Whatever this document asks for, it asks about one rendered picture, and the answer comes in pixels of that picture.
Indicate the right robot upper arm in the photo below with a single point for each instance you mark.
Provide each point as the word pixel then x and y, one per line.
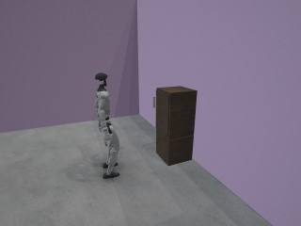
pixel 103 98

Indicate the robot right hand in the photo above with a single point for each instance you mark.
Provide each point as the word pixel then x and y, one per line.
pixel 106 137

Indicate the robot left hand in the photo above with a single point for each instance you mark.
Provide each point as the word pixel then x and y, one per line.
pixel 100 126

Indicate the right robot forearm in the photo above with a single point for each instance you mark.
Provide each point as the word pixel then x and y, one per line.
pixel 103 121

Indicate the handle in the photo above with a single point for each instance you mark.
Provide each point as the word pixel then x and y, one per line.
pixel 153 101

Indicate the cupboard door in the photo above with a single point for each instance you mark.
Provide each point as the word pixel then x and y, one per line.
pixel 162 112

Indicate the right robot thigh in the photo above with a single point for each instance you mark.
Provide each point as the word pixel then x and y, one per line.
pixel 114 137

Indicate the left robot upper arm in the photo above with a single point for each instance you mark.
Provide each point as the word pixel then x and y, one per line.
pixel 96 103

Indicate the robot head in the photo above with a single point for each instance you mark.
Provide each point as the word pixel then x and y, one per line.
pixel 101 77

